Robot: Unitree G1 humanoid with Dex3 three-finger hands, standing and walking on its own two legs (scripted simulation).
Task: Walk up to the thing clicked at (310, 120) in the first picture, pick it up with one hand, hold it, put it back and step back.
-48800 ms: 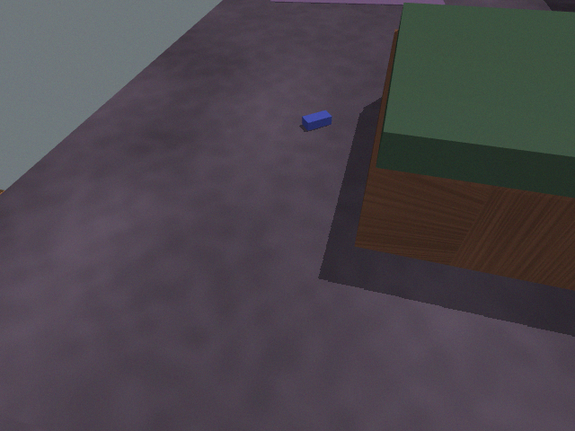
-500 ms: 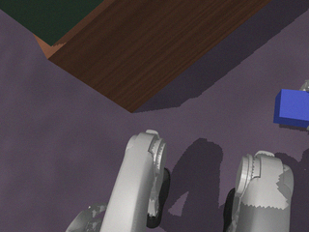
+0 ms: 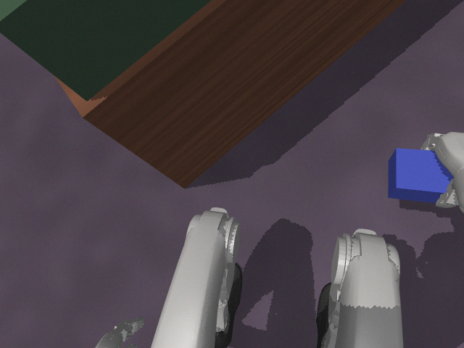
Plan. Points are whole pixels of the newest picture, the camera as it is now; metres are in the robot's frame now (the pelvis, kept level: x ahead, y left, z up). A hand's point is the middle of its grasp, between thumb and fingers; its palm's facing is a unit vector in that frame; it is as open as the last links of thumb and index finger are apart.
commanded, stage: lift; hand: right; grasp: from above
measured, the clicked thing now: (442, 178) +0.44 -0.30 -0.17
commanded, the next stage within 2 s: hold in 1.32 s
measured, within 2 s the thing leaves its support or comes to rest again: neither
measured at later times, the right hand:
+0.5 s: hand out of the picture +0.38 -0.28 +0.05, palm faces -0.44 +0.11 -0.89, open 10.7 cm
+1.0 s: hand out of the picture +0.35 -0.25 +0.21, palm faces -0.46 +0.10 -0.88, open 10.7 cm
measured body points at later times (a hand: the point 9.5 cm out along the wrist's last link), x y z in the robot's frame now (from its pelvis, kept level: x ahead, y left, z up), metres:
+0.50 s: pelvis +0.01 +0.00 +0.14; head +0.16 -0.03 +0.56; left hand +0.14 +0.27 +0.03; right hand +0.40 -0.28 +0.10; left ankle +0.11 +0.14 -0.34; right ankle +0.09 -0.12 -0.34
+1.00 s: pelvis +0.04 +0.00 +0.30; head +0.12 -0.01 +0.75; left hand +0.15 +0.27 +0.18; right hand +0.37 -0.25 +0.27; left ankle +0.10 +0.14 -0.34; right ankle +0.08 -0.12 -0.34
